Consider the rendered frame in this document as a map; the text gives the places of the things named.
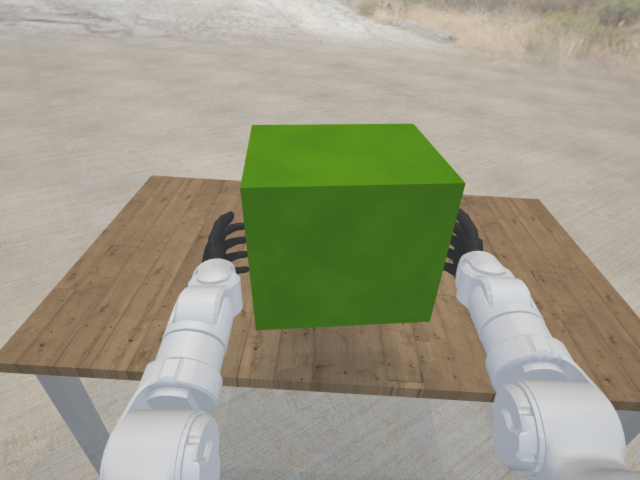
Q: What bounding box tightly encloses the left robot upper arm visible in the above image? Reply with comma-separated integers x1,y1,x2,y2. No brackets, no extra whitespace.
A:
102,409,220,480

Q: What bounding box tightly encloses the carton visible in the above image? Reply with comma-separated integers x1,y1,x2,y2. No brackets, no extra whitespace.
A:
240,124,465,330

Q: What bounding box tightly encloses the table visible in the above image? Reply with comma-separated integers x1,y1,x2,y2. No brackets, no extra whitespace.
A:
0,175,640,476

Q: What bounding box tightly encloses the robot left forearm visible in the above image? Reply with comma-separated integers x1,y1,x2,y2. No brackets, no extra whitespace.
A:
100,258,243,480

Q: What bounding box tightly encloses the right robot upper arm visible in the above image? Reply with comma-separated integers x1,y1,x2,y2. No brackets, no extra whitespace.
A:
493,379,640,480

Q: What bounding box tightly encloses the robot left hand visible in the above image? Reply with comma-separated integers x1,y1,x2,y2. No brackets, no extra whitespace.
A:
202,211,249,274

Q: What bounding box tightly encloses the robot right hand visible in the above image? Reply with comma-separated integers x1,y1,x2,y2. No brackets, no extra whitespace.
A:
443,208,483,278

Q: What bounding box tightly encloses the robot right forearm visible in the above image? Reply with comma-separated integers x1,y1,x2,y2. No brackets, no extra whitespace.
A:
455,251,626,460

